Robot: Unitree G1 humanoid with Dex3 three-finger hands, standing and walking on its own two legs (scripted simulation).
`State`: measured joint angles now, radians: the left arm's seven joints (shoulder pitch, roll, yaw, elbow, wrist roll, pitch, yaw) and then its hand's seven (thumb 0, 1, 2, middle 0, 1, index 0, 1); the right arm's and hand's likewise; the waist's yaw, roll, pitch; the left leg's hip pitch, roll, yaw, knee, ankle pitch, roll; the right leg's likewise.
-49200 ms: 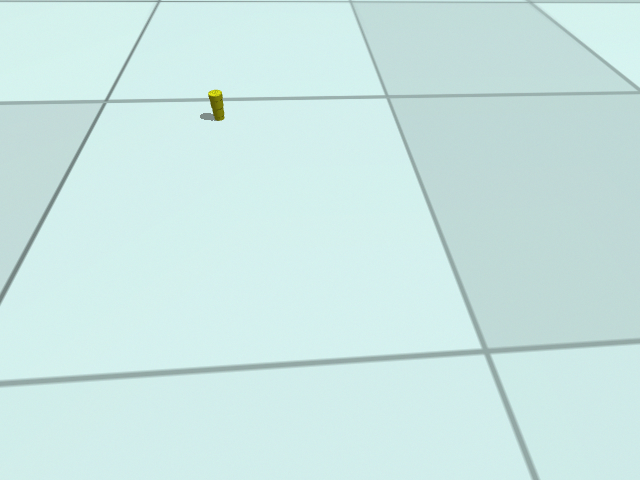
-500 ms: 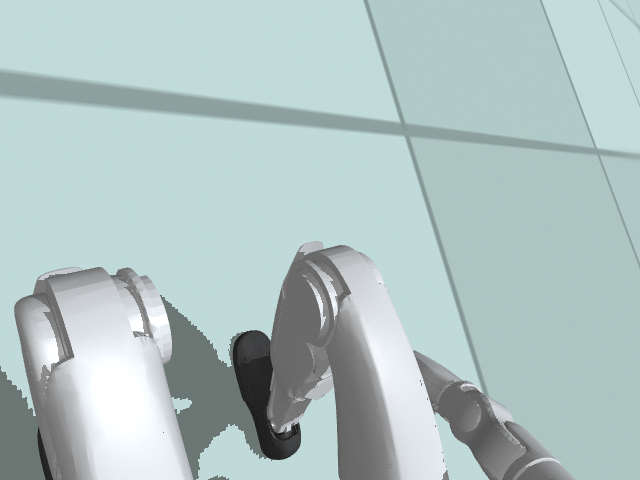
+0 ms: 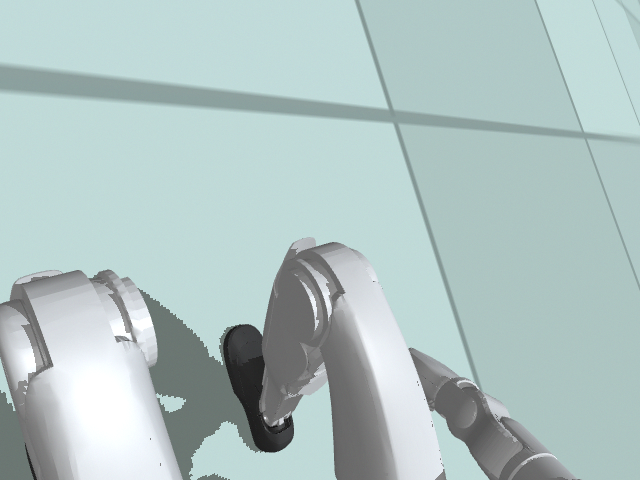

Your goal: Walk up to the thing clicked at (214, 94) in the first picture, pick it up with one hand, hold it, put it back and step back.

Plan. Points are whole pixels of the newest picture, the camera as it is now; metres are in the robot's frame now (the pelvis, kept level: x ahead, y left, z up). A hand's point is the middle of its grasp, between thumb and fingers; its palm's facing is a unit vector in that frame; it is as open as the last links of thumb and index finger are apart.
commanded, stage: settle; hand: left
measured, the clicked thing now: out of the picture +0.41 +0.38 -0.20
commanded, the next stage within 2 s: none
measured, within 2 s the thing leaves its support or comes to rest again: leaves its support in 0.24 s
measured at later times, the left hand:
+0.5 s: hand out of the picture +0.39 +0.39 -0.13, palm faces +0.62 -0.79 +0.02, open 10.6 cm
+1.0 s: hand out of the picture +0.35 +0.40 -0.02, palm faces +0.62 -0.78 -0.02, open 10.6 cm
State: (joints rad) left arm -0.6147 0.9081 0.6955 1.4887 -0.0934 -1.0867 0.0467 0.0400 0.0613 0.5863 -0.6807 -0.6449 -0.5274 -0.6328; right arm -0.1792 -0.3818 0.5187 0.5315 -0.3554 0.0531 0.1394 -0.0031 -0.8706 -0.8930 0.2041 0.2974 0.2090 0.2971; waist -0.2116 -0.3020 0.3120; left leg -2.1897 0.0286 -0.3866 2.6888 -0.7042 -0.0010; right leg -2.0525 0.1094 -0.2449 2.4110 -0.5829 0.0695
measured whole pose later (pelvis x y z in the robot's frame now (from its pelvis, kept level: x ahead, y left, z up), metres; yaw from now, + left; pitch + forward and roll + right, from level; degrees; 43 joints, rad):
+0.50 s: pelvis +0.00 +0.00 +0.01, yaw +1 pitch +12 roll -17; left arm -0.59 0.84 0.69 1.25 -0.11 -0.97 -0.02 0.10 -0.37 0.92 -0.80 -1.05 -0.66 -1.03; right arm -0.12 -0.37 0.43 0.56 -0.32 0.06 0.14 0.00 -0.88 -0.90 0.21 0.30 0.21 0.30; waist -0.18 -0.26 0.26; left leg -2.21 0.02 -0.36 2.66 -0.70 0.00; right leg -2.06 0.09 -0.23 2.40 -0.60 0.06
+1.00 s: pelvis +0.02 -0.01 +0.05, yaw +6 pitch +24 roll -11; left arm -0.51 0.60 0.60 0.96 -0.17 -0.70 -0.11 0.08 -0.44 1.04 -0.79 -1.12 -0.65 -1.10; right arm 0.01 -0.30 0.20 0.62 -0.14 0.07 0.10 0.00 -0.89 -0.90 0.20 0.30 0.21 0.30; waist -0.10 -0.10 0.00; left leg -2.23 0.02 -0.22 2.48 -0.69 -0.01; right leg -2.12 0.02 -0.13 2.33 -0.65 0.04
